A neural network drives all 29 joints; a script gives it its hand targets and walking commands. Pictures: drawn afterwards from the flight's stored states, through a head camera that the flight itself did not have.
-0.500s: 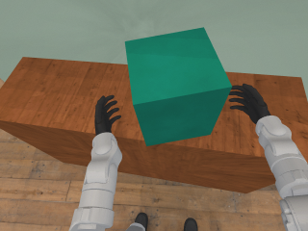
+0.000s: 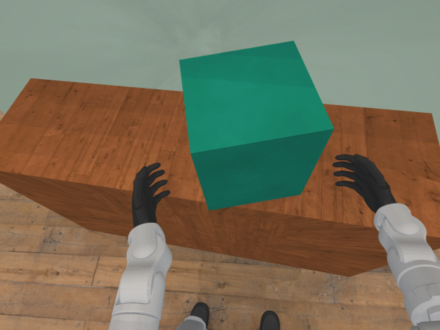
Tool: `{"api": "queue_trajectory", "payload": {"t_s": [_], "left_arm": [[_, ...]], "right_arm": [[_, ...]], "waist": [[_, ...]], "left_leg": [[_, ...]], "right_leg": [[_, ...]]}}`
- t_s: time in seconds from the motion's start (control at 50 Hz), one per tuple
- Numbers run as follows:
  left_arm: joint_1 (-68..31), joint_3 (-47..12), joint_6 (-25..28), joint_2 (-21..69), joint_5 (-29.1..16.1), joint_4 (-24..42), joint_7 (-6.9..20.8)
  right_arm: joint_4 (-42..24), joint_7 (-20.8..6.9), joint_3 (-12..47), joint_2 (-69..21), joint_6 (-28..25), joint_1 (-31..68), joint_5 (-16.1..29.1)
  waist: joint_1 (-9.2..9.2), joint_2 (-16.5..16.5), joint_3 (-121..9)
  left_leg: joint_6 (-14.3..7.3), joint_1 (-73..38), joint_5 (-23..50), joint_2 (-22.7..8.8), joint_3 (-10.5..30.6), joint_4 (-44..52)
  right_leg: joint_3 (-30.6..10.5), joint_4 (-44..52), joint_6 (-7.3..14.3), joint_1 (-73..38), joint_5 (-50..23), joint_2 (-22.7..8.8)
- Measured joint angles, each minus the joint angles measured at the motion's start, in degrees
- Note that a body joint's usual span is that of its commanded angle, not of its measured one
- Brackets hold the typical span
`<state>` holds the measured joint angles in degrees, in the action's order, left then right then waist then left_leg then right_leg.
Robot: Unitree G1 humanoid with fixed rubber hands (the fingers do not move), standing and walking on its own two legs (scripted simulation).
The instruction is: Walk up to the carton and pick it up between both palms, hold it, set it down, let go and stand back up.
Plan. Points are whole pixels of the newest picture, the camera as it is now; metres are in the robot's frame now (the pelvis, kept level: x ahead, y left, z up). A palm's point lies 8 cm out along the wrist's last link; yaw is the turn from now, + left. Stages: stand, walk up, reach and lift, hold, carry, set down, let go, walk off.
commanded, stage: set down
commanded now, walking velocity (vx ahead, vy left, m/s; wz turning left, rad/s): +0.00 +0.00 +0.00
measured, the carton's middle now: (246, 134) +0.48 +0.05 +0.00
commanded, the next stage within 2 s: none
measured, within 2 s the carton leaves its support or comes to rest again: neither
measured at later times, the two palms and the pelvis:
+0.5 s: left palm (144, 238) +0.25 +0.19 +0.01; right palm (396, 229) +0.33 -0.23 -0.03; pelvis +0.01 +0.00 +0.00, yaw +0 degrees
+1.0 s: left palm (151, 253) +0.22 +0.17 +0.01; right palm (418, 262) +0.29 -0.25 -0.03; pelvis +0.02 +0.00 +0.01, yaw +0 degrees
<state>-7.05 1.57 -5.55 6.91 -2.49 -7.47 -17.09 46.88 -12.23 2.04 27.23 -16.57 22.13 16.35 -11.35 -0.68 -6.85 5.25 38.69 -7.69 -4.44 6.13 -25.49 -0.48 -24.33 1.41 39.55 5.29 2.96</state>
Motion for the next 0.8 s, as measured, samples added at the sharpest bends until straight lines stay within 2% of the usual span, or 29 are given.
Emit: {"api": "queue_trajectory", "payload": {"t_s": [0.26, 0.58, 0.8], "left_arm": [[5.1, -2.1, 3.2, 0.0, 0.0, 2.3, 0.0], [14.0, -3.5, 6.3, 0.0, 0.1, 4.2, 0.0], [16.6, -5.5, 7.0, 0.0, 0.2, 5.7, -0.1]], "right_arm": [[-1.3, -1.3, -0.2, 0.0, -3.8, -6.7, 0.7], [0.9, -2.0, 0.1, -0.1, -9.1, -13.5, 2.4], [0.5, -3.2, 0.1, -0.2, -9.7, -17.5, 3.5]], "waist": [[0.23, 0.4, 0.9], [2.01, 0.9, 3.9], [2.29, 0.9, 4.8]], "left_leg": [[0.0, -2.6, -0.7, 0.0, 0.0, 0.0], [0.0, -8.1, -1.9, 0.0, 0.0, 0.0], [0.0, -11.2, -2.5, 0.0, 0.0, 0.0]], "right_leg": [[0.0, -0.4, 0.0, -2.4, 0.9, 0.0], [0.0, -0.4, 0.1, -8.0, 2.1, 0.0], [0.0, -1.3, 0.1, -10.7, 3.2, 0.0]]}}
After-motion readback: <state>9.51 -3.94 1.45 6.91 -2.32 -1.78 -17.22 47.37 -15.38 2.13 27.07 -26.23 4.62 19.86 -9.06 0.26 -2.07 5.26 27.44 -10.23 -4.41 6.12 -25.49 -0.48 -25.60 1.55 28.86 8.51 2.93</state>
